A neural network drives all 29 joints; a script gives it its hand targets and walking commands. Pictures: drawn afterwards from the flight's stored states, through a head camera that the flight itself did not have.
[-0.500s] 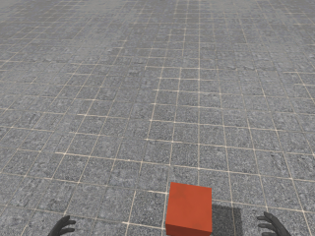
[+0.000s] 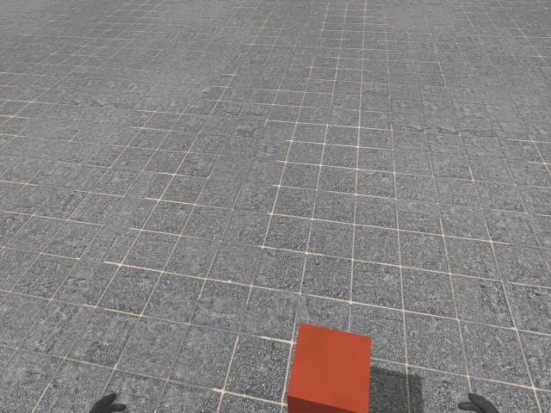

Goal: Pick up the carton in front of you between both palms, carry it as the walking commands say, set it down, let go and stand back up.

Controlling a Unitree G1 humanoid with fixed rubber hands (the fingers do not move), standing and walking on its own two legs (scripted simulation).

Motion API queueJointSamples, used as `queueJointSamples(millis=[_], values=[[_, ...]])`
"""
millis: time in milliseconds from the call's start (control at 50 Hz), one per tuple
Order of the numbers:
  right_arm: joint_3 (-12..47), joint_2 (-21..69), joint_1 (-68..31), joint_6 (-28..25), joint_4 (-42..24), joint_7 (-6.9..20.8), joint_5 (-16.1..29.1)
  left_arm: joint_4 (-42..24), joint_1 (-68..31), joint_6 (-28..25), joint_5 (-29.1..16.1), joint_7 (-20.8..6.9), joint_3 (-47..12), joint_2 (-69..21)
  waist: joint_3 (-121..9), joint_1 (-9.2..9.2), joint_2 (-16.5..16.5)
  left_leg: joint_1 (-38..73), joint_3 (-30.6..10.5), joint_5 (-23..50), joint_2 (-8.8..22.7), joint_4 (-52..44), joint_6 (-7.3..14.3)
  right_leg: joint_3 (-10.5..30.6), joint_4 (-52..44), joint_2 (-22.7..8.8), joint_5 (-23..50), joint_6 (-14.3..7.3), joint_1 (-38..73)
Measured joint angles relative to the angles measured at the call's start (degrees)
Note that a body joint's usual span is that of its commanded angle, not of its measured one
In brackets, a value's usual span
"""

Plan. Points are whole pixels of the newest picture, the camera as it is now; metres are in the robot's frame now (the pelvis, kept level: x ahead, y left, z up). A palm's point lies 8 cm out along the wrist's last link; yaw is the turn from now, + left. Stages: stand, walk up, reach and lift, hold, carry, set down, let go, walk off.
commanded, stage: stand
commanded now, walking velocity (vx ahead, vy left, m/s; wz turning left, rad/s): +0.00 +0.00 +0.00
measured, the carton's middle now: (327, 378) +0.36 -0.11 -0.64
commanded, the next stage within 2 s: none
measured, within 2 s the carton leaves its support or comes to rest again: neither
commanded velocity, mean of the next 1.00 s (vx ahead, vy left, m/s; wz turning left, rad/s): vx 0.00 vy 0.00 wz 0.00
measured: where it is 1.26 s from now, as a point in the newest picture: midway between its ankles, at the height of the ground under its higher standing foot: outside the picture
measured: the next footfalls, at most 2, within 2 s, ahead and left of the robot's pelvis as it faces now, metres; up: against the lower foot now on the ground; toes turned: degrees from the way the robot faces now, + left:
none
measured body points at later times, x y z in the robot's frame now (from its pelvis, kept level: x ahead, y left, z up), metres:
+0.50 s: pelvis -0.02 +0.00 +0.01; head -0.02 -0.01 +0.46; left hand +0.08 +0.31 -0.10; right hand +0.08 -0.30 -0.11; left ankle -0.08 +0.13 -0.73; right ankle +0.02 -0.10 -0.73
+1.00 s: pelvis -0.02 +0.00 +0.01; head -0.03 -0.01 +0.46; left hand +0.07 +0.32 -0.10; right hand +0.06 -0.31 -0.11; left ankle -0.08 +0.13 -0.73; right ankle +0.02 -0.10 -0.73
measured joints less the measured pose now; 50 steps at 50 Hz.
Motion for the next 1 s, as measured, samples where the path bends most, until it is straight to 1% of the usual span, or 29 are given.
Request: queueJointSamples(millis=[520,1000], values=[[0.7,-1.2,-0.9,-0.7,7.8,0.4,0.4,6.7,-0.9,-0.2,-0.6,-0.6,-0.3,1.9,0.5,0.12,-0.7,1.8,0.6,3.7,-0.4,-4.2,0.1,0.7,-4.3,-0.5,3.9,0.2,1.8],[0.9,-1.9,-2.0,-0.8,12.1,0.7,0.8,9.8,-2.4,-0.3,-1.2,-0.6,-1.0,3.0,1.1,-0.07,-1.0,2.6,0.8,5.1,-0.4,-6.0,0.1,1.0,-6.2,-0.5,5.3,0.3,2.7]])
